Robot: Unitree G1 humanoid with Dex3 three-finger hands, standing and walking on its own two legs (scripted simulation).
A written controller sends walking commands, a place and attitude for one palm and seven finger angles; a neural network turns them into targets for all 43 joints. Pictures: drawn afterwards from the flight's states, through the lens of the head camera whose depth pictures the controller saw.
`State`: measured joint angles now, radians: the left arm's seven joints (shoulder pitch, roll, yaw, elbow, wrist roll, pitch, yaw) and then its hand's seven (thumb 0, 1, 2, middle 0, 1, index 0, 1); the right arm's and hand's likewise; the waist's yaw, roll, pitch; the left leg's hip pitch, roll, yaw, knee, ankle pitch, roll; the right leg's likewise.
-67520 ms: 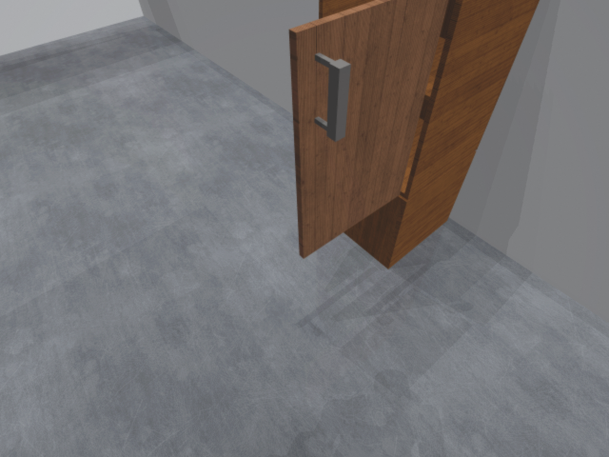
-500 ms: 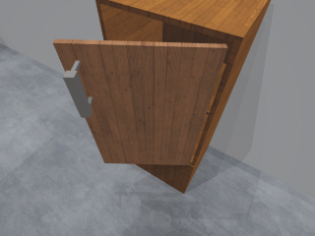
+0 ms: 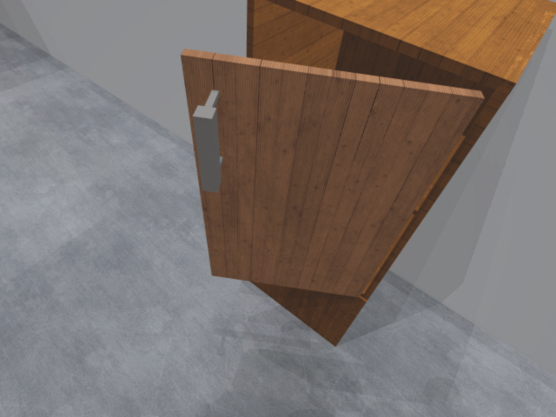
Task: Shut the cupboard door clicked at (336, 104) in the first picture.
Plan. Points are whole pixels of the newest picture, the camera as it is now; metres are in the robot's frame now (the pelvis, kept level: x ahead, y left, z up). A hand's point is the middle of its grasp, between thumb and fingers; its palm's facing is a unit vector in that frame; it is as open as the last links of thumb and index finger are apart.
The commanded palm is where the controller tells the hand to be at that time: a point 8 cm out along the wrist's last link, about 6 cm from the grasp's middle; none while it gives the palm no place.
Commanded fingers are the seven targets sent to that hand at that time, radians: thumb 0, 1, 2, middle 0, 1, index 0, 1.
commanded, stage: come to a stop and stand still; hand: left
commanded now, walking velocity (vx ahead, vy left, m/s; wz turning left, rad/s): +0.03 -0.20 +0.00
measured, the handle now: (212, 142) +0.45 +0.16 +0.14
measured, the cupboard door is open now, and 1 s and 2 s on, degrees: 31 31 31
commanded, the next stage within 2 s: look again from close up in 0.28 s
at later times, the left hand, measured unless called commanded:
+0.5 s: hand out of the picture +0.05 +0.18 -0.16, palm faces -0.05 -0.97 -0.22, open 7.3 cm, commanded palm none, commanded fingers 0.00 0.90 0.90 -0.20 -0.30 -0.20 -0.30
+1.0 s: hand out of the picture -0.05 +0.19 -0.17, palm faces +0.02 -0.98 -0.22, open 7.4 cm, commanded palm none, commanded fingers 0.00 0.90 0.90 -0.20 -0.30 -0.20 -0.30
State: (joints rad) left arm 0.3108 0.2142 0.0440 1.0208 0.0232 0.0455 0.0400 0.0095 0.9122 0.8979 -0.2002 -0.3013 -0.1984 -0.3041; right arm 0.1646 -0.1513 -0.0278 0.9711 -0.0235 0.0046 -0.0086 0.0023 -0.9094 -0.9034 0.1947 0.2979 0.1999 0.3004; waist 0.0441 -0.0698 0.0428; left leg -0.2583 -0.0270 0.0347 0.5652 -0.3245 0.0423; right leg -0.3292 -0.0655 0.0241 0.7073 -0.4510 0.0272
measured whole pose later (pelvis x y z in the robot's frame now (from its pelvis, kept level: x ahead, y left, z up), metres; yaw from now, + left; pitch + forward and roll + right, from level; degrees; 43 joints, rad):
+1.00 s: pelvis -0.06 -0.01 +0.01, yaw +0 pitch -3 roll -1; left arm 0.33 0.24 -0.01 1.01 0.02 0.00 0.02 0.01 0.91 0.90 -0.20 -0.30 -0.20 -0.30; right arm 0.20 -0.23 -0.01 1.03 -0.02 0.00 0.00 0.00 -0.91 -0.90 0.20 0.30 0.20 0.30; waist 0.01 -0.02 0.00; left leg -0.25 0.00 0.02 0.49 -0.19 0.03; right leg -0.14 0.00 -0.04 0.45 -0.26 0.01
